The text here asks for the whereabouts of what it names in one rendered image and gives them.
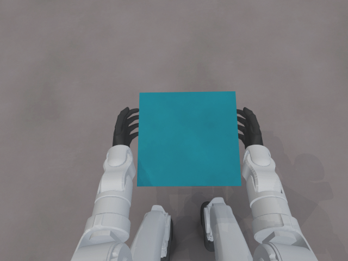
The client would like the robot right hand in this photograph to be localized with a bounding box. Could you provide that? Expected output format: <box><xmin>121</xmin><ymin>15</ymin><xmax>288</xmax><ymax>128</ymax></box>
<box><xmin>237</xmin><ymin>107</ymin><xmax>263</xmax><ymax>149</ymax></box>

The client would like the robot left foot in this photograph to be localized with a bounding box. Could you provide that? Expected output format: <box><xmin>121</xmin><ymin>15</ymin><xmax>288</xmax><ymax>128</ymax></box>
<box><xmin>160</xmin><ymin>219</ymin><xmax>173</xmax><ymax>261</ymax></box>

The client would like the right robot forearm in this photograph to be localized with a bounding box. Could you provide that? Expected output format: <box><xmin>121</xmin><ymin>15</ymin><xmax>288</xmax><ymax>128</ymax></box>
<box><xmin>241</xmin><ymin>145</ymin><xmax>316</xmax><ymax>257</ymax></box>

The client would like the robot right upper arm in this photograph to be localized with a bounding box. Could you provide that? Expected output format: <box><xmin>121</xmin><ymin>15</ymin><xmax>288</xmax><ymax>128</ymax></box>
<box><xmin>253</xmin><ymin>241</ymin><xmax>318</xmax><ymax>261</ymax></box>

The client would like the robot left upper arm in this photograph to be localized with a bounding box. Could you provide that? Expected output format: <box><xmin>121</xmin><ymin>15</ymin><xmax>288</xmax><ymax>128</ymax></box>
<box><xmin>71</xmin><ymin>241</ymin><xmax>133</xmax><ymax>261</ymax></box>

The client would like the left robot shin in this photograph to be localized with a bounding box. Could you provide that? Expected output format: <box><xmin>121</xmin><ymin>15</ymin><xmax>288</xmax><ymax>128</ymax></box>
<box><xmin>144</xmin><ymin>205</ymin><xmax>168</xmax><ymax>257</ymax></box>

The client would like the left robot forearm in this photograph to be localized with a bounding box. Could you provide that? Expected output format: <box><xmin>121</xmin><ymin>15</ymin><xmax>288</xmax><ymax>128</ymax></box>
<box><xmin>71</xmin><ymin>145</ymin><xmax>136</xmax><ymax>260</ymax></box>

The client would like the robot left hand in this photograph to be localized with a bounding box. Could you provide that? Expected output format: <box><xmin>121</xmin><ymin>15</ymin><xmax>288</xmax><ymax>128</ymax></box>
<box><xmin>113</xmin><ymin>107</ymin><xmax>139</xmax><ymax>148</ymax></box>

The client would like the carton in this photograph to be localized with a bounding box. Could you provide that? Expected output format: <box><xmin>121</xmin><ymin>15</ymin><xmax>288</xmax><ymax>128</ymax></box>
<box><xmin>137</xmin><ymin>91</ymin><xmax>241</xmax><ymax>187</ymax></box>

